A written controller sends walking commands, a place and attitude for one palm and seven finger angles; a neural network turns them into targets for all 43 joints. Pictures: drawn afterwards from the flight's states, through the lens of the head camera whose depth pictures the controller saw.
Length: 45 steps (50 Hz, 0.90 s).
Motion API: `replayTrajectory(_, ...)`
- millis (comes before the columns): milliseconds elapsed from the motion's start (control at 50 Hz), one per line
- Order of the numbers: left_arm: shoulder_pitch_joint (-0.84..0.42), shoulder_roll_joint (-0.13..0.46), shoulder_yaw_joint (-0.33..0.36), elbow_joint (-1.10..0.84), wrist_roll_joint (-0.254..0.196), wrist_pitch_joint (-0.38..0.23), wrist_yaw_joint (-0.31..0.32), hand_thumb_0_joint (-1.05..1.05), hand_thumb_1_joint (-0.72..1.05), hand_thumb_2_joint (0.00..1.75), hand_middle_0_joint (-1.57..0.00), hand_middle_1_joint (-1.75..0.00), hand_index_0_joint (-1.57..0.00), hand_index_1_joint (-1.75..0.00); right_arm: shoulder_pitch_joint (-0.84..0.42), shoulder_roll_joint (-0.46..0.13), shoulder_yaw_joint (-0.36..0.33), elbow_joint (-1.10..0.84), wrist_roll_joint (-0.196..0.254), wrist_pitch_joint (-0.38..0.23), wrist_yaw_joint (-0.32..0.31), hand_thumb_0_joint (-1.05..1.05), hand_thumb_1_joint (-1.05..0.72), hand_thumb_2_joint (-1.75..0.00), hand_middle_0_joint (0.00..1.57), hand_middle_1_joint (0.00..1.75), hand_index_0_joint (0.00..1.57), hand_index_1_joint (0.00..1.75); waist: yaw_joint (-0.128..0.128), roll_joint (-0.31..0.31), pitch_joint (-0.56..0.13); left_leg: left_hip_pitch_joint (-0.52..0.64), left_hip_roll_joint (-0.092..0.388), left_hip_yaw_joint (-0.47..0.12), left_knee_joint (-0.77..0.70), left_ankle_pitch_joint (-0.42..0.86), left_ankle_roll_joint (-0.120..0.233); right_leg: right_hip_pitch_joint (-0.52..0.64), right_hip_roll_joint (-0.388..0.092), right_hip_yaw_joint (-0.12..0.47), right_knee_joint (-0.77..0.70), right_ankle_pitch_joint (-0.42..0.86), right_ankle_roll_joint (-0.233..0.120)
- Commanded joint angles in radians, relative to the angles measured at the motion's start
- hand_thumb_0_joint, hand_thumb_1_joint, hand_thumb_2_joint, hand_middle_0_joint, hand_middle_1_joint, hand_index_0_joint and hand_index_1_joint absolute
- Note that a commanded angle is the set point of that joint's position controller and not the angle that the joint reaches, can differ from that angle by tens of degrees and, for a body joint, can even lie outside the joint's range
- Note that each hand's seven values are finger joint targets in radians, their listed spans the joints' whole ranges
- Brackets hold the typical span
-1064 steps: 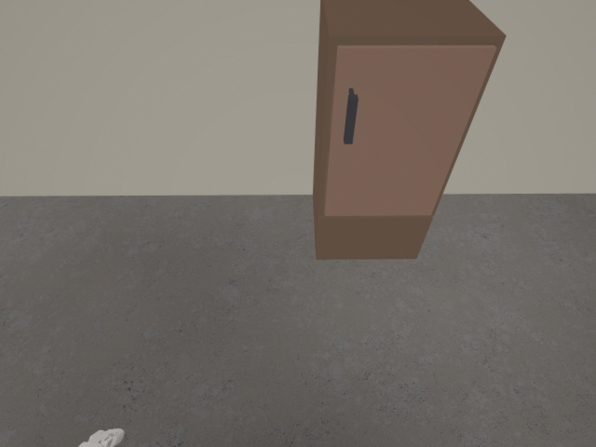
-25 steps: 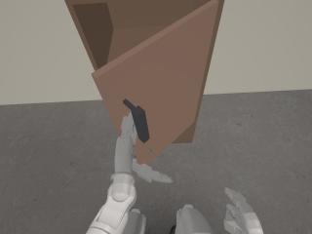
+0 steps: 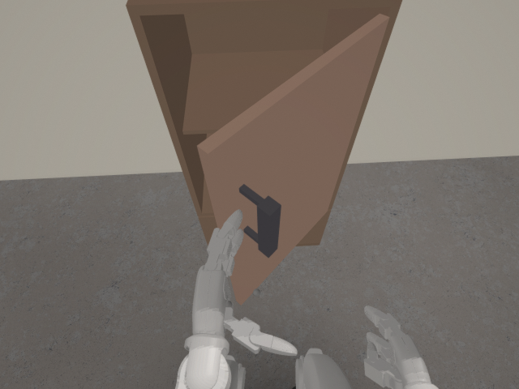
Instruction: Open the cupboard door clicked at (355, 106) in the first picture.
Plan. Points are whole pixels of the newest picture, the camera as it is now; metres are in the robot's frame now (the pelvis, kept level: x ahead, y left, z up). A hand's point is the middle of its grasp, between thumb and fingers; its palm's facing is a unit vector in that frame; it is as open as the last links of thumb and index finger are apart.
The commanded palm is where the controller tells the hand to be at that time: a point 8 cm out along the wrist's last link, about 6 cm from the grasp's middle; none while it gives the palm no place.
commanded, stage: slide the hand sideways off the handle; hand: left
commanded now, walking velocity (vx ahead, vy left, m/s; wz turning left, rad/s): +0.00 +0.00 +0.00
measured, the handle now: (258, 221) +0.36 +0.02 +0.05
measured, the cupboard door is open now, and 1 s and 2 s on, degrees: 45 45 45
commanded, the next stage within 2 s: draw the hand back to the body in 0.54 s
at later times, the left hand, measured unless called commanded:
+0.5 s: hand (238, 323) +0.21 +0.04 +0.05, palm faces +0.06 -1.00 +0.01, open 16.3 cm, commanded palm +0.17 +0.08 +0.04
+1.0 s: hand (194, 322) +0.20 +0.08 +0.11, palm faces +0.07 -1.00 -0.04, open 16.4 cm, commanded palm +0.16 +0.15 +0.11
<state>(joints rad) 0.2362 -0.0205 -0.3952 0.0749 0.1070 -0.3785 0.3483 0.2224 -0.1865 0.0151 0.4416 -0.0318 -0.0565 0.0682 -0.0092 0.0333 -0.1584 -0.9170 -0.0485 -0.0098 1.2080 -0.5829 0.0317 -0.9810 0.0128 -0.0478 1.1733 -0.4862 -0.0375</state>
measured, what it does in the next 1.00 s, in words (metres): stands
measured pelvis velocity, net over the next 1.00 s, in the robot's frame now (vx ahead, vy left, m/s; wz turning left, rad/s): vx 0.01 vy -0.03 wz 0.03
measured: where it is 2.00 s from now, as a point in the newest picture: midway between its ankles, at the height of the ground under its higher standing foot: outside the picture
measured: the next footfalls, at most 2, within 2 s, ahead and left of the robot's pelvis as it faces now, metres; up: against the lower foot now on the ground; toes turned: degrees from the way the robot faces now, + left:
none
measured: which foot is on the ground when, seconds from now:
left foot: down 0.00-1.00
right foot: down 0.00-1.00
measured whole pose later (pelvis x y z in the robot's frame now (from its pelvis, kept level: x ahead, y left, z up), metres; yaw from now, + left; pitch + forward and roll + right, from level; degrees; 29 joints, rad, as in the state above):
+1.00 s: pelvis +0.01 -0.03 +0.02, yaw +2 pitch +13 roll +0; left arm 0.64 0.11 -0.11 -0.38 -0.10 -0.30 0.00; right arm 0.29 -0.24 0.02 0.39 0.01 -0.08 -0.04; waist 0.02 0.05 -0.16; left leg -0.76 -0.03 -0.06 1.09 -0.55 -0.01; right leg -0.83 0.03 -0.09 1.07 -0.47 -0.08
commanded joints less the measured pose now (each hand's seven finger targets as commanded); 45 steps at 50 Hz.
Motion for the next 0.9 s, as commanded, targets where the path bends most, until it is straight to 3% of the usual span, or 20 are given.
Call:
replayTrajectory(0, -0.018, -0.174, -0.071, -0.278, 0.017, -0.061, 0.001, 0.00, -0.50, 0.30, -0.15, -0.30, -0.15, -0.30, -0.047, -0.099, -0.039, -0.170, 0.013, -0.057, -0.014, 0.00, -0.90, -0.90, 0.20, 0.30, 0.20, 0.30, -0.013, -0.064, -0.250, 0.121, 0.025, -0.060, -0.191, 0.274, -0.028, 0.221, -0.007, -0.001, -0.144, 0.193, -0.004)
replayTrajectory(100, 0.116, -0.165, -0.081, -0.353, 0.014, -0.057, -0.017, 0.00, -0.50, 0.30, -0.15, -0.30, -0.15, -0.30, -0.043, -0.095, -0.037, -0.192, 0.016, -0.056, -0.011, 0.00, -0.90, -0.90, 0.20, 0.30, 0.20, 0.30, 0.002, -0.039, -0.266, 0.141, 0.026, -0.064, -0.190, 0.349, -0.037, 0.238, -0.004, -0.007, -0.126, 0.244, -0.006)
replayTrajectory(160, 0.160, -0.152, -0.085, -0.382, 0.011, -0.058, -0.029, 0.00, -0.50, 0.30, -0.15, -0.30, -0.15, -0.30, -0.040, -0.095, -0.034, -0.198, 0.015, -0.055, -0.010, 0.00, -0.90, -0.90, 0.20, 0.30, 0.20, 0.30, -0.007, -0.066, -0.245, 0.123, 0.026, -0.062, -0.181, 0.338, -0.035, 0.241, -0.003, -0.005, -0.128, 0.254, -0.003)
replayTrajectory(220, 0.210, -0.141, -0.095, -0.432, 0.016, -0.069, -0.041, 0.00, -0.50, 0.30, -0.15, -0.30, -0.15, -0.30, -0.042, -0.096, -0.035, -0.209, 0.015, -0.062, -0.011, 0.00, -0.90, -0.90, 0.20, 0.30, 0.20, 0.30, -0.005, -0.054, -0.255, 0.119, 0.027, -0.064, -0.167, 0.362, -0.034, 0.235, -0.005, -0.004, -0.113, 0.268, -0.002)
replayTrajectory(320, 0.240, -0.114, -0.107, -0.465, 0.034, -0.098, -0.072, 0.00, -0.50, 0.30, -0.15, -0.30, -0.15, -0.30, -0.042, -0.102, -0.036, -0.210, 0.009, -0.079, -0.016, 0.00, -0.90, -0.90, 0.20, 0.30, 0.20, 0.30, -0.021, -0.071, -0.227, 0.067, 0.019, -0.062, -0.136, 0.276, -0.023, 0.202, -0.009, 0.009, -0.109, 0.224, 0.002)
replayTrajectory(400, 0.320, -0.061, -0.062, -0.486, 0.035, -0.103, -0.097, 0.00, -0.50, 0.30, -0.15, -0.30, -0.15, -0.30, -0.045, -0.103, -0.034, -0.216, 0.006, -0.084, -0.023, 0.00, -0.90, -0.90, 0.20, 0.30, 0.20, 0.30, 0.007, -0.060, -0.245, 0.040, 0.009, -0.056, -0.130, 0.254, -0.024, 0.216, -0.010, 0.019, -0.101, 0.208, -0.003)
replayTrajectory(480, 0.381, -0.025, -0.010, -0.503, 0.008, -0.090, -0.126, 0.00, -0.50, 0.30, -0.15, -0.30, -0.15, -0.30, -0.042, -0.101, -0.035, -0.224, 0.007, -0.081, -0.034, 0.00, -0.90, -0.90, 0.20, 0.30, 0.20, 0.30, 0.010, -0.102, -0.243, 0.012, 0.003, -0.042, -0.120, 0.216, -0.019, 0.246, -0.014, 0.036, -0.118, 0.205, 0.005)
replayTrajectory(580, 0.296, -0.004, 0.011, -0.505, 0.001, -0.095, -0.147, 0.00, -0.50, 0.30, -0.15, -0.30, -0.15, -0.30, -0.043, -0.104, -0.030, -0.208, 0.002, -0.090, -0.051, 0.00, -0.90, -0.90, 0.20, 0.30, 0.20, 0.30, -0.020, -0.118, -0.206, -0.044, 0.002, -0.039, -0.082, 0.149, -0.011, 0.214, -0.023, 0.069, -0.136, 0.130, 0.014)
replayTrajectory(620, 0.293, 0.004, 0.023, -0.500, -0.003, -0.103, -0.151, 0.00, -0.50, 0.30, -0.15, -0.30, -0.15, -0.30, -0.046, -0.102, -0.029, -0.205, 0.000, -0.096, -0.054, 0.00, -0.90, -0.90, 0.20, 0.30, 0.20, 0.30, -0.012, -0.110, -0.210, -0.067, 0.000, -0.036, -0.067, 0.141, -0.013, 0.223, -0.029, 0.090, -0.140, 0.109, 0.013)
replayTrajectory(700, 0.348, 0.157, 0.208, -0.599, -0.042, -0.084, -0.165, 0.00, -0.50, 0.30, -0.15, -0.30, -0.15, -0.30, -0.031, -0.096, -0.034, -0.225, 0.008, -0.077, -0.071, 0.00, -0.90, -0.90, 0.20, 0.30, 0.20, 0.30, 0.044, -0.101, -0.313, -0.044, -0.005, -0.016, -0.094, 0.176, -0.015, 0.385, -0.038, 0.149, -0.191, 0.158, 0.019)
replayTrajectory(720, 0.369, 0.151, 0.216, -0.625, -0.063, -0.069, -0.176, 0.00, -0.50, 0.30, -0.15, -0.30, -0.15, -0.30, -0.029, -0.090, -0.033, -0.232, 0.015, -0.071, -0.075, 0.00, -0.90, -0.90, 0.20, 0.30, 0.20, 0.30, 0.046, -0.090, -0.319, -0.026, -0.006, -0.008, -0.106, 0.184, -0.015, 0.419, -0.043, 0.160, -0.209, 0.186, 0.025)
replayTrajectory(800, 0.403, 0.130, 0.239, -0.666, -0.152, -0.006, -0.239, 0.00, -0.50, 0.30, -0.15, -0.30, -0.15, -0.30, -0.021, -0.095, -0.029, -0.240, 0.042, -0.062, -0.098, 0.00, -0.90, -0.90, 0.20, 0.30, 0.20, 0.30, 0.017, -0.143, -0.245, 0.016, -0.007, -0.008, -0.154, 0.177, -0.011, 0.493, -0.055, 0.175, -0.311, 0.223, 0.052)
replayTrajectory(860, 0.410, 0.137, 0.252, -0.641, -0.202, 0.023, -0.314, 0.00, -0.50, 0.30, -0.15, -0.30, -0.15, -0.30, -0.016, -0.112, -0.026, -0.229, 0.049, -0.073, -0.117, 0.00, -0.90, -0.90, 0.20, 0.30, 0.20, 0.30, -0.015, -0.219, -0.126, 0.012, -0.001, -0.010, -0.167, 0.127, -0.006, 0.474, -0.071, 0.194, -0.390, 0.139, 0.077)
replayTrajectory(880, 0.394, 0.151, 0.259, -0.639, -0.205, 0.027, -0.336, 0.00, -0.50, 0.30, -0.15, -0.30, -0.15, -0.30, -0.014, -0.123, -0.028, -0.226, 0.049, -0.077, -0.123, 0.00, -0.90, -0.90, 0.20, 0.30, 0.20, 0.30, -0.023, -0.211, -0.104, 0.023, 0.003, -0.012, -0.172, 0.125, -0.004, 0.457, -0.070, 0.192, -0.401, 0.112, 0.075)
